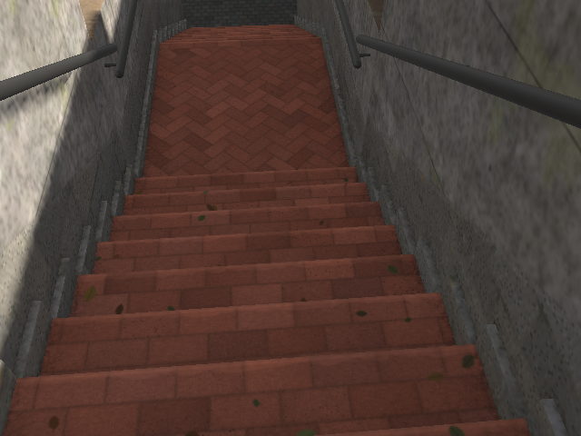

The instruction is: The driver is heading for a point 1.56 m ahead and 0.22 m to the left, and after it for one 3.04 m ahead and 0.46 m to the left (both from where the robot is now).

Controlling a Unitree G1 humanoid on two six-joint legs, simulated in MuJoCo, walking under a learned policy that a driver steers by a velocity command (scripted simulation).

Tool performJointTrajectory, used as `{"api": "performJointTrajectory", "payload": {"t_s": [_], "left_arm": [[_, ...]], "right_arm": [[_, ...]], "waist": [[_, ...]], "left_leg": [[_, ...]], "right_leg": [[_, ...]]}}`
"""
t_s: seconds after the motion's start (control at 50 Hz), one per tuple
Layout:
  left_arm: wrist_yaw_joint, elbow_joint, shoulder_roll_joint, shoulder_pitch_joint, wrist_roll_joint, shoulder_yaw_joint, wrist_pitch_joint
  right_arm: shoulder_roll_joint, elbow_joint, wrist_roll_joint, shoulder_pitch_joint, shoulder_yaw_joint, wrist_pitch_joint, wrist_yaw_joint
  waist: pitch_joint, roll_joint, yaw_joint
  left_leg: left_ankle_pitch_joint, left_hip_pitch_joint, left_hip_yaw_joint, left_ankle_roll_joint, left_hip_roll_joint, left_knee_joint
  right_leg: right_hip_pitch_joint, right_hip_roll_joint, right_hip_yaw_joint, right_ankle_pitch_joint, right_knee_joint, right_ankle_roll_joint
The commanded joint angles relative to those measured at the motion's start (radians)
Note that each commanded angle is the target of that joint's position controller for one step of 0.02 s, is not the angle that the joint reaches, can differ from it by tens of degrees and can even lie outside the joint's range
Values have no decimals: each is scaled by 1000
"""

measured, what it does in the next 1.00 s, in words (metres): walks ahead, turning left: right foot, then left foot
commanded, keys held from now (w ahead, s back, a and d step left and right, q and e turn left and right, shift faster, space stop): q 0.34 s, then no key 0.66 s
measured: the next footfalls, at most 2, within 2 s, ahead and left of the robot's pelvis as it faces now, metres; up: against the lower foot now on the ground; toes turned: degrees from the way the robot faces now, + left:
right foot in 0.48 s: +0.16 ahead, -0.11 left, +0.00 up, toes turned +15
left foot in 0.82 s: +0.13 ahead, +0.09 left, +0.00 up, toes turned +22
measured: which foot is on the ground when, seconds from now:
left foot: down 0.00-0.48, up 0.50-0.80, down 0.82-1.00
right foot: up 0.00-0.46, down 0.48-1.00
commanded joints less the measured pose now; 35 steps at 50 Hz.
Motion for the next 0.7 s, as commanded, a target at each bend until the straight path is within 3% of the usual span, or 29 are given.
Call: {"api": "performJointTrajectory", "payload": {"t_s": [0.02,0.04,0.06,0.08,0.1,0.12,0.14,0.16,0.18,0.2,0.24,0.26,0.28,0.3,0.34,0.38,0.42,0.46,0.48,0.5,0.52,0.54,0.56,0.58,0.6,0.62,0.66,0.7], "left_arm": [[-38,-99,180,27,-39,45,14],[-8,-215,195,-145,-59,52,4],[36,-308,207,-235,-60,50,-3],[66,-277,172,-192,-37,38,2],[89,-247,106,-103,-25,24,13],[97,-251,68,-56,-17,10,27],[89,-249,60,-28,9,9,31],[88,-274,78,-60,4,14,35],[78,-285,101,-86,-7,16,37],[70,-305,84,-127,-4,11,42],[55,-334,60,-217,-8,0,56],[52,-340,42,-240,-2,-5,65],[55,-340,59,-237,4,1,69],[59,-344,82,-251,2,6,72],[76,-356,136,-291,-15,25,67],[90,-368,144,-333,-32,36,58],[102,-354,141,-295,-47,47,53],[96,-329,152,-205,-71,69,39],[98,-322,194,-160,-66,92,30],[103,-334,244,-136,-42,110,18],[77,-337,238,-86,35,126,6],[74,-312,206,-73,45,125,6],[55,-302,174,-120,4,119,9],[36,-323,129,-208,-27,100,11],[16,-294,116,-213,-57,97,13],[-4,-286,122,-218,-56,96,12],[-32,-279,93,-272,-52,81,2],[-49,-253,91,-310,-77,64,-10]], "right_arm": [[-270,66,-11,461,-90,2,14],[-267,29,-8,391,-90,-2,10],[-227,-20,5,276,-74,-6,4],[-133,-21,-29,213,-36,-5,6],[-91,-12,-37,218,-13,-6,2],[-44,-16,-35,227,1,-14,-15],[-43,-36,-7,219,4,-30,-29],[-84,-65,-4,204,0,-42,-35],[-90,-95,4,201,-3,-46,-49],[-88,-82,-9,258,5,-41,-58],[-90,-86,-4,290,1,-29,-62],[-104,-93,-4,280,-3,-24,-54],[-127,-106,4,274,-10,-24,-45],[-141,-127,11,259,-22,-25,-38],[-128,-136,14,277,-40,-21,-38],[-100,-131,4,292,-42,-15,-48],[-108,-137,6,282,-51,0,-63],[-131,-133,22,231,-56,16,-64],[-86,-131,23,239,-42,8,-57],[12,-145,29,311,-19,5,-50],[-20,-200,26,220,-34,11,-70],[-79,-192,14,149,-49,38,-88],[-77,-163,6,163,-55,53,-102],[-74,-130,-8,190,-54,58,-107],[-44,-110,-26,228,-43,58,-94],[-37,-93,-43,274,-38,56,-73],[-31,-49,-29,316,-39,52,-26],[-11,-20,-15,339,-39,45,10]], "waist": [[-403,99,-224],[-298,57,-218],[-233,38,-175],[-112,-76,-100],[-24,-42,-30],[14,-12,-14],[5,22,-17],[-20,46,-24],[-57,-31,-66],[-43,-28,-79],[-50,-9,-98],[-52,45,-90],[-64,62,-76],[-70,43,-84],[-101,30,-125],[-134,88,-161],[-157,97,-165],[-141,47,-94],[-176,-4,-66],[-286,-213,-93],[-198,-281,-14],[-102,-64,17],[-101,-57,-31],[-113,-79,-70],[-108,-110,-97],[-131,-112,-125],[-127,-89,-148],[-113,-98,-183]], "left_leg": [[1147,1011,-404,357,328,234],[908,870,-435,357,365,201],[503,635,-554,365,416,127],[354,280,-499,332,420,57],[274,14,-464,338,366,-15],[216,-78,-436,326,288,-50],[109,-121,-365,286,172,-34],[115,-147,-355,283,143,-27],[51,-145,-319,290,129,-16],[57,-130,-336,283,122,-2],[-143,-109,-372,244,104,-54],[-207,-159,-395,232,92,-72],[-221,-154,-447,241,107,-88],[-217,-101,-482,252,128,-89],[-158,62,-542,268,155,-27],[-45,155,-556,261,175,34],[116,160,-588,260,192,71],[163,37,-575,240,167,96],[51,-72,-506,180,102,157],[-319,-288,-316,56,-53,361],[-772,-610,-226,-54,-204,541],[-694,-680,-254,-80,-147,728],[-596,-645,-264,-108,-138,833],[-505,-603,-263,-131,-151,885],[-429,-581,-216,-131,-158,960],[-365,-511,-177,-139,-155,1052],[-250,-415,-147,-161,-110,1029],[-193,-299,-107,-191,-31,882]], "right_leg": [[-703,38,12,-80,682,51],[-842,5,27,-50,650,55],[-849,-36,104,37,562,37],[-667,-96,180,229,446,-7],[-505,-95,157,299,411,-18],[-493,-97,147,424,370,-19],[-489,-70,101,567,287,-24],[-494,-42,62,579,348,-3],[-497,-29,56,697,197,21],[-520,-47,46,737,85,38],[-422,-61,29,707,-261,65],[-337,-50,15,696,-293,64],[-291,-37,14,673,-293,57],[-291,-22,24,625,-374,54],[-314,4,52,589,-561,42],[-286,15,62,529,-652,15],[-207,31,69,524,-722,-15],[15,34,50,738,-934,-77],[219,-24,89,904,-1008,-150],[497,-244,317,1434,-983,-385],[543,-455,598,1414,-1074,-594],[462,-447,558,1304,-1106,-537],[355,-355,458,1274,-1104,-455],[283,-286,353,1334,-1085,-396],[228,-219,259,1389,-1053,-349],[140,-178,198,1360,-1054,-333],[18,-114,121,1177,-1055,-292],[-73,-79,97,998,-1036,-212]]}}
Keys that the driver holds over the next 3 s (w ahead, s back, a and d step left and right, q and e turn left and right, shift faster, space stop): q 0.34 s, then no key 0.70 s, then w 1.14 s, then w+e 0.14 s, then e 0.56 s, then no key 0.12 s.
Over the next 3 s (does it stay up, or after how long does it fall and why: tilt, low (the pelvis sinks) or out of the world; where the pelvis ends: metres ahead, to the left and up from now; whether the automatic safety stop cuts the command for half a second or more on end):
stays up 0.94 0.19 -0.48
